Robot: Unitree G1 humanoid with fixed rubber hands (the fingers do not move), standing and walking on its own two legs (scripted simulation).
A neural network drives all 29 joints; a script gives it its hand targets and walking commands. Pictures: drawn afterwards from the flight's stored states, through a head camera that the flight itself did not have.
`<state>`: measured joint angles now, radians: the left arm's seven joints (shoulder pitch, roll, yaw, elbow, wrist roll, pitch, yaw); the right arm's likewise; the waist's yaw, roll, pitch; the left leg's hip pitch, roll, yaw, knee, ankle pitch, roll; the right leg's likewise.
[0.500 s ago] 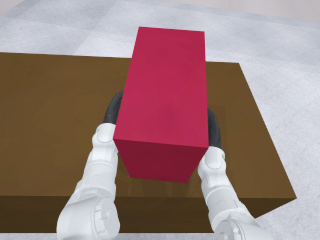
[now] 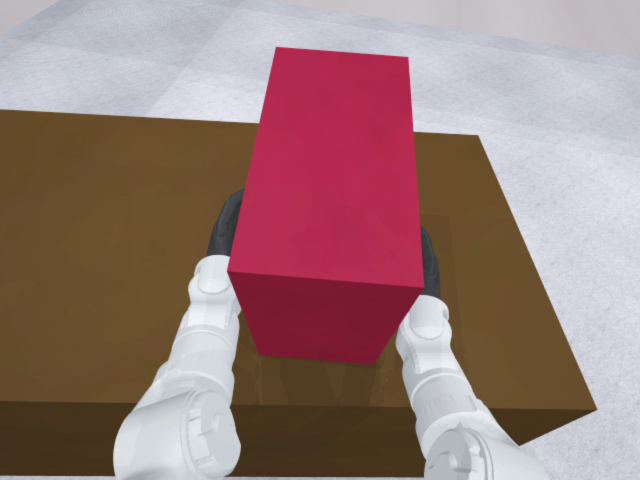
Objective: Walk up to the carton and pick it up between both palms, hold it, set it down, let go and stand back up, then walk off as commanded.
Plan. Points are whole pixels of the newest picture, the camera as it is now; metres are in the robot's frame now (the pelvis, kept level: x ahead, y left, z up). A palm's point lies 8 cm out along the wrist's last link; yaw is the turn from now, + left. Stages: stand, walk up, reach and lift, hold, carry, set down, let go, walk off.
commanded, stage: set down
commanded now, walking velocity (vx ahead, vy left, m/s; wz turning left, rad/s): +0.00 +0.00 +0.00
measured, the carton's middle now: (328, 217) +0.45 +0.01 +0.07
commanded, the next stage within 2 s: none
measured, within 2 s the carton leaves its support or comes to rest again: rests again in 0.44 s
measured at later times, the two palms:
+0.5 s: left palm (214, 244) +0.41 +0.16 +0.06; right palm (418, 275) +0.38 -0.11 +0.05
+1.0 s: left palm (201, 286) +0.33 +0.16 +0.08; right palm (433, 325) +0.30 -0.11 +0.06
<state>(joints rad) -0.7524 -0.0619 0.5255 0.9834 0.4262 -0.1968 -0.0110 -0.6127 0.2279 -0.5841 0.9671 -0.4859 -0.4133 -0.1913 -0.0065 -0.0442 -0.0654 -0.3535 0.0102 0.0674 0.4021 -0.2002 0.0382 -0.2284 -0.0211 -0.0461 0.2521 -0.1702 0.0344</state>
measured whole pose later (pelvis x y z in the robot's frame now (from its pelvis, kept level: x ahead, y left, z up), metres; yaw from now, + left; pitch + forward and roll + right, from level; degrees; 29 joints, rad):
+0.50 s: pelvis +0.00 +0.00 +0.00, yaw +0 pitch +11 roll -2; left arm -0.70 0.04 0.31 0.99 0.25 -0.15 0.04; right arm -0.65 0.11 -0.19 1.12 -0.06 -0.40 -0.24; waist -0.04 -0.02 -0.16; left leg -0.45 0.02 0.06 0.51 -0.23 0.02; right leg -0.30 -0.02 -0.05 0.31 -0.20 0.04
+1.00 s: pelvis -0.06 +0.01 -0.01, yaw +0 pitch +1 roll -3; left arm -0.70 0.09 0.12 1.00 0.02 -0.05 0.05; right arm -0.64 0.04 -0.06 1.11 0.12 -0.17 -0.23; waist -0.03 -0.03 -0.07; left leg -0.34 0.02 0.06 0.51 -0.19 0.05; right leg -0.22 -0.02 -0.05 0.37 -0.16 0.05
